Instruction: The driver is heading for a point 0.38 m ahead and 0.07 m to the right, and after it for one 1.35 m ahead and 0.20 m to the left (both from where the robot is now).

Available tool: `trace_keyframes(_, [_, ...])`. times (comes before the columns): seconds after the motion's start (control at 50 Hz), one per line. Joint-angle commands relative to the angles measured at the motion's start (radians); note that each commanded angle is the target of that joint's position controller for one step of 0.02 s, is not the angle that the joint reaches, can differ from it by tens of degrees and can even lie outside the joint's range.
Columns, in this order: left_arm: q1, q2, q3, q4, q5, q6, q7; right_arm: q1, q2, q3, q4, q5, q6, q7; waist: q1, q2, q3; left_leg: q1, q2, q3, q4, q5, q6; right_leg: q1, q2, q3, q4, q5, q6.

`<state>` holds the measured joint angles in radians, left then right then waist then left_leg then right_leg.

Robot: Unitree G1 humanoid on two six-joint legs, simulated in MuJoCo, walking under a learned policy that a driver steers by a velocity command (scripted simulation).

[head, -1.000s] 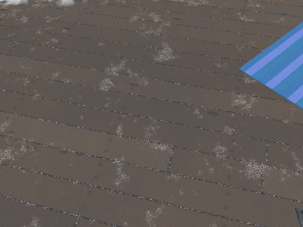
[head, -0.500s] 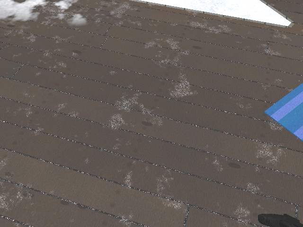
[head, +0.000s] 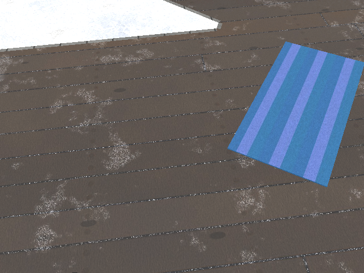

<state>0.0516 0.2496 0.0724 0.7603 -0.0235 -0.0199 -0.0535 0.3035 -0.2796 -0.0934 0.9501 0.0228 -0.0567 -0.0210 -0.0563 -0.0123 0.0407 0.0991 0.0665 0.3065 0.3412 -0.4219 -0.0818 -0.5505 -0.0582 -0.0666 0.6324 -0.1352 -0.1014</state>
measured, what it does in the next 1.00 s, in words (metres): walks ahead: right foot, then left foot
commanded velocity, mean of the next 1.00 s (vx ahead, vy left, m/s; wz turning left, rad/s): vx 0.50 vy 0.00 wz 0.03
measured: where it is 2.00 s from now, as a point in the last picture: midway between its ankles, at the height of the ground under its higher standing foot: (153, 129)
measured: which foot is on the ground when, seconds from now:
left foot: down 0.00-0.00, up 0.02-0.54, down 0.56-1.00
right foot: up 0.00-0.00, down 0.02-0.58, up 0.60-1.00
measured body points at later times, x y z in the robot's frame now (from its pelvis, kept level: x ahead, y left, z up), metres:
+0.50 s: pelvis +0.29 -0.03 +0.01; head +0.31 -0.05 +0.46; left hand +0.35 +0.25 -0.10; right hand +0.47 -0.29 -0.08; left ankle +0.48 +0.07 -0.70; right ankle +0.13 -0.09 -0.72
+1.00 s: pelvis +0.58 -0.05 +0.01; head +0.61 -0.05 +0.46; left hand +0.80 +0.20 -0.05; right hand +0.63 -0.34 -0.10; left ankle +0.48 +0.05 -0.72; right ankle +0.75 -0.18 -0.71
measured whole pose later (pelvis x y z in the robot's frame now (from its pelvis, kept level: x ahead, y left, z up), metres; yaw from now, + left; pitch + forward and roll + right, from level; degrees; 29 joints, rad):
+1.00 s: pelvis +0.58 -0.05 +0.01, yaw +7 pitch +3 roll +1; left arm 0.03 0.27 0.04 0.67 -0.01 -0.11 -0.01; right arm 0.37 -0.29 -0.07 0.78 0.03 -0.03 -0.01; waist -0.10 -0.02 0.01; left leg -0.10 -0.11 -0.20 0.42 -0.35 0.05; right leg -0.51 -0.01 0.10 0.48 -0.02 0.04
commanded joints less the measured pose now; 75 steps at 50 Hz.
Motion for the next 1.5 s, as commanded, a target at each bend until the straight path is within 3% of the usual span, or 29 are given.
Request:
trace_keyframes(0.02, [0.370,0.240,0.106,0.036,-0.008,0.003,0.022,-0.063,-0.182,-0.031,-0.080,-0.003,0.005,-0.007,0.243,0.014,-0.197,-0.265,0.164,-0.032,0.550,0.835,0.100,0.571,0.081,0.028,-0.070,-0.007,-0.099])
trace_keyframes(0.04, [0.364,0.366,0.126,0.040,-0.019,0.000,0.033,0.011,-0.027,0.015,-0.139,-0.049,-0.017,0.003,0.128,-0.276,-0.248,-0.721,-0.025,-0.086,0.913,-0.058,0.033,0.876,-0.174,0.572,-0.158,-0.145,-0.268])
trace_keyframes(0.06, [0.385,0.314,0.101,-0.003,0.001,-0.019,0.027,-0.054,-0.066,0.019,-0.161,-0.008,-0.064,0.015,0.162,-0.186,-0.400,-0.862,-0.094,-0.352,1.066,-0.199,0.045,0.958,-0.279,0.926,-0.347,-0.330,-0.343])
trace_keyframes(0.08, [0.357,0.237,0.078,0.002,0.011,-0.037,0.022,-0.161,-0.122,0.005,-0.188,0.034,-0.091,0.025,0.184,-0.109,-0.272,-0.966,-0.044,-0.384,1.070,-0.106,0.081,0.902,-0.265,0.812,-0.379,-0.265,-0.282])
trace_keyframes(0.12, [0.221,0.160,0.053,-0.023,0.008,-0.051,0.024,-0.168,-0.121,0.003,-0.169,-0.005,-0.105,0.014,0.105,0.010,-0.137,-0.868,0.039,-0.391,0.903,0.047,0.107,0.624,-0.189,0.582,-0.369,-0.081,-0.212])
trace_keyframes(0.16, [0.152,0.137,0.042,-0.051,0.022,-0.056,0.031,-0.135,-0.141,-0.011,-0.163,-0.022,-0.080,0.014,0.046,-0.015,-0.112,-0.730,0.067,-0.405,0.800,0.096,0.094,0.457,-0.151,0.493,-0.397,0.090,-0.204])
trace_keyframes(0.24, [0.215,0.188,0.052,-0.036,0.007,-0.060,0.059,-0.225,-0.091,0.000,-0.200,-0.039,-0.050,0.009,0.056,-0.001,-0.050,-0.737,0.039,-0.369,0.563,0.251,0.038,0.360,-0.101,0.376,-0.431,0.210,-0.190])
trace_keyframes(0.32, [0.267,0.154,0.038,-0.009,0.010,-0.059,0.069,-0.318,-0.048,0.021,-0.212,-0.028,-0.055,0.032,0.112,-0.049,-0.030,-0.665,0.005,-0.329,0.281,0.561,0.042,0.349,-0.041,0.248,-0.441,0.162,-0.115])
trace_keyframes(0.44, [0.374,0.162,0.033,0.058,0.017,-0.056,0.067,-0.450,-0.070,0.031,-0.265,-0.010,-0.064,0.062,0.176,-0.047,0.033,-0.814,-0.005,-0.311,0.175,0.511,0.115,0.607,-0.139,0.257,-0.401,0.230,-0.098])
trace_keyframes(0.5, [0.355,0.180,0.035,0.065,0.023,-0.042,0.074,-0.412,-0.079,0.033,-0.272,-0.002,-0.071,0.085,0.139,-0.063,0.004,-0.769,-0.041,-0.280,0.154,0.383,0.164,0.691,-0.168,0.213,-0.314,0.506,-0.073])
trace_keyframes(0.54, [0.322,0.201,0.036,0.055,0.029,-0.033,0.079,-0.267,-0.123,0.009,-0.239,-0.004,-0.065,0.084,0.056,-0.091,-0.111,-0.541,-0.119,-0.227,0.166,0.331,0.205,0.689,-0.140,0.160,-0.143,0.891,-0.052])
trace_keyframes(0.56, [0.288,0.204,0.032,0.042,0.028,-0.031,0.082,-0.117,-0.160,-0.010,-0.203,-0.008,-0.060,0.078,-0.026,-0.077,-0.195,-0.321,-0.109,-0.255,0.145,0.406,0.243,0.605,-0.106,0.120,0.033,0.911,-0.017])
trace_keyframes(0.58, [0.292,0.174,0.018,0.015,0.047,-0.037,0.086,0.043,-0.225,-0.025,-0.180,-0.019,-0.053,0.068,-0.072,0.040,-0.316,-0.021,0.070,-0.513,0.161,0.450,0.316,0.377,-0.052,0.087,0.333,0.577,0.019])
trace_keyframes(0.6, [0.400,0.068,-0.012,0.011,0.039,-0.059,0.070,0.081,-0.256,-0.035,-0.171,-0.007,-0.047,0.072,-0.015,0.316,-0.409,0.297,0.285,-1.025,0.056,0.313,0.516,-0.034,0.155,0.091,0.709,-0.258,0.112])
trace_keyframes(0.62, [0.339,0.157,-0.002,-0.001,0.022,-0.089,0.058,0.065,-0.172,-0.013,-0.167,0.012,-0.039,0.068,-0.048,0.193,-0.368,0.314,0.260,-1.066,-0.018,0.144,0.469,-0.177,0.107,0.216,0.778,-0.375,0.096])
trace_keyframes(0.64, [0.228,0.184,0.004,-0.039,-0.011,-0.108,0.047,0.015,-0.142,-0.005,-0.189,0.001,-0.033,0.059,-0.054,0.133,-0.232,0.200,0.225,-0.926,-0.034,0.134,0.422,-0.238,0.057,0.212,0.757,-0.310,0.087])
trace_keyframes(0.68, [0.155,0.161,0.007,-0.064,0.028,-0.122,0.054,-0.059,-0.127,0.003,-0.209,-0.016,-0.033,0.055,0.015,-0.025,-0.102,-0.061,0.154,-0.770,-0.066,0.367,0.385,-0.171,0.001,0.181,0.579,-0.227,0.088])
trace_keyframes(0.76, [0.186,0.129,0.004,-0.077,0.038,-0.088,0.063,-0.090,-0.137,0.001,-0.239,-0.010,-0.029,0.039,0.076,0.040,-0.063,-0.280,0.098,-0.679,-0.130,0.461,0.393,-0.065,-0.029,0.150,0.366,-0.215,0.137])
trace_keyframes(0.86, [0.002,0.084,-0.017,-0.132,0.036,-0.091,0.059,-0.015,-0.177,-0.017,-0.233,0.002,-0.009,0.014,0.005,0.078,-0.040,-0.408,0.011,-0.563,-0.119,0.435,0.314,0.062,0.031,0.115,0.002,0.161,0.171])
trace_keyframes(0.94, [-0.072,0.115,-0.006,-0.162,0.018,-0.102,0.046,0.062,-0.162,-0.015,-0.222,0.011,0.011,0.008,-0.017,0.090,-0.057,-0.317,0.030,-0.649,-0.038,0.340,0.280,0.110,0.072,0.141,-0.128,0.174,0.161])
trace_keyframes(1.02, [0.079,0.180,0.029,-0.135,0.017,-0.119,0.048,0.029,-0.131,-0.007,-0.248,-0.001,0.015,0.007,0.089,0.131,-0.113,-0.304,0.012,-0.705,0.149,0.339,0.220,0.353,0.040,0.150,-0.216,0.073,0.082])
trace_keyframes(1.04, [0.219,0.231,0.044,-0.124,0.036,-0.122,0.058,0.021,-0.073,0.014,-0.268,-0.012,0.009,0.012,0.152,0.052,-0.232,-0.406,-0.043,-0.629,0.393,0.259,0.184,0.583,-0.113,0.282,-0.193,0.024,0.016])
trace_keyframes(1.06, [0.323,0.316,0.065,-0.093,0.049,-0.107,0.059,0.155,-0.006,0.036,-0.297,0.006,-0.003,0.012,0.113,-0.238,-0.369,-0.729,-0.178,-0.477,0.713,-0.124,0.119,0.907,-0.344,0.693,-0.242,-0.121,-0.149])
trace_keyframes(1.08, [0.337,0.255,0.056,-0.082,0.026,-0.098,0.052,0.164,-0.096,0.024,-0.287,0.021,-0.005,0.010,0.123,-0.256,-0.342,-0.888,-0.100,-0.471,0.883,-0.175,0.105,0.898,-0.389,0.872,-0.301,-0.360,-0.173])
trace_keyframes(1.12, [0.242,0.157,0.025,-0.101,0.029,-0.088,0.055,0.009,-0.162,0.002,-0.301,0.004,0.008,0.008,0.139,-0.074,-0.129,-0.907,-0.031,-0.441,0.936,-0.007,0.091,0.670,-0.286,0.581,-0.333,-0.262,-0.090])
trace_keyframes(1.16, [0.186,0.121,0.010,-0.091,0.040,-0.083,0.055,-0.027,-0.134,-0.003,-0.322,-0.003,0.015,0.018,0.096,-0.085,-0.044,-0.847,0.018,-0.431,0.866,0.077,0.086,0.502,-0.216,0.410,-0.388,-0.094,-0.071])
trace_keyframes(1.34, [0.187,0.196,0.035,-0.026,0.031,-0.090,0.058,-0.142,-0.051,0.022,-0.375,0.002,0.028,0.047,0.091,-0.068,-0.014,-0.810,0.053,-0.374,0.530,0.381,0.068,0.465,-0.201,0.067,-0.476,0.198,-0.078])
trace_keyframes(1.44, [0.253,0.230,0.046,0.018,0.008,-0.066,0.061,-0.292,-0.053,0.026,-0.427,0.003,0.020,0.077,0.141,-0.040,0.036,-0.774,0.017,-0.292,0.330,0.404,0.111,0.564,-0.213,-0.039,-0.447,0.248,-0.034])
trace_keyframes(1.5, [0.250,0.270,0.059,0.023,-0.007,-0.049,0.067,-0.254,-0.096,0.002,-0.441,-0.004,0.028,0.082,0.088,-0.080,-0.013,-0.646,-0.058,-0.220,0.294,0.254,0.170,0.627,-0.223,-0.095,-0.293,0.643,-0.004])
Velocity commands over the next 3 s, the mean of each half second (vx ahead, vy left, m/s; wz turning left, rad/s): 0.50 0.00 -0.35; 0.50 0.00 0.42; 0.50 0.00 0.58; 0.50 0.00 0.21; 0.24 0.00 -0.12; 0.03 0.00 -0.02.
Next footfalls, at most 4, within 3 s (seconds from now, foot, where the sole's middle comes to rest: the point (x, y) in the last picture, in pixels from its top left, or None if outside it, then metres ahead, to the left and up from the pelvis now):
0.02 right None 0.17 -0.10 -0.76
0.56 left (177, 255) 0.52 0.05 -0.76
1.04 right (226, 188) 0.78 -0.17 -0.76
1.56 left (141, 157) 0.96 0.18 -0.76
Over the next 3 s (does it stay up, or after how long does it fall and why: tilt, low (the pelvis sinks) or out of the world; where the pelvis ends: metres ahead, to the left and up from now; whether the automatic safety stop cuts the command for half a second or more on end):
stays up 1.31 0.22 0.02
